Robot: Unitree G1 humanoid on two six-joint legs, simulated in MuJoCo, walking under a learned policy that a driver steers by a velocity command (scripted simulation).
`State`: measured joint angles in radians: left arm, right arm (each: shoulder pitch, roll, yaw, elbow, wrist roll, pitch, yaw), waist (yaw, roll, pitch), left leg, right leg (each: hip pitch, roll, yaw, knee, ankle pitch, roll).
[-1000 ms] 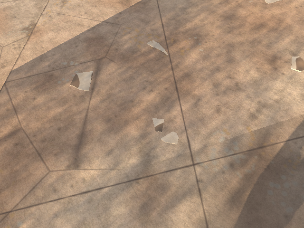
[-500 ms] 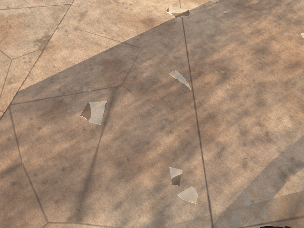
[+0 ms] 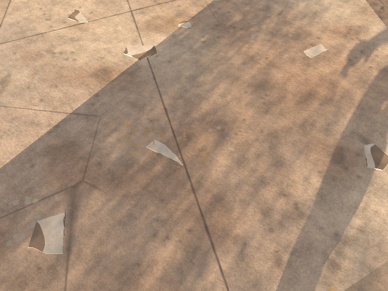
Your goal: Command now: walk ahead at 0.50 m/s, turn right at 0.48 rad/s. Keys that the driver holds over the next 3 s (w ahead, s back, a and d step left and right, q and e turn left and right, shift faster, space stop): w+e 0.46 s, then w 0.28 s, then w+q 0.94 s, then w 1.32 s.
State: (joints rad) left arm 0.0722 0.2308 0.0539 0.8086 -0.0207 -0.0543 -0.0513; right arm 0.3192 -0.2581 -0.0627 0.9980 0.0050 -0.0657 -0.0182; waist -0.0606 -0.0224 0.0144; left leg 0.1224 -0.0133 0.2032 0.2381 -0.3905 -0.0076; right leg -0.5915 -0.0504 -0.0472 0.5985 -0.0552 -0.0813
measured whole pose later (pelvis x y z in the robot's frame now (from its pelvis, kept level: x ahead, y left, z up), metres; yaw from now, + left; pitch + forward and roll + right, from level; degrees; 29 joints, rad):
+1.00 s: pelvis +0.54 -0.11 +0.01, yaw -17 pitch +3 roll +1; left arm 0.01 0.25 0.04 0.65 -0.01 -0.10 -0.02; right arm 0.44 -0.27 -0.06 0.92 0.03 -0.06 0.00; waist -0.12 -0.03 0.01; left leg -0.03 -0.02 -0.06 0.35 -0.37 -0.01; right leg -0.47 -0.03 0.04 0.46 -0.05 -0.01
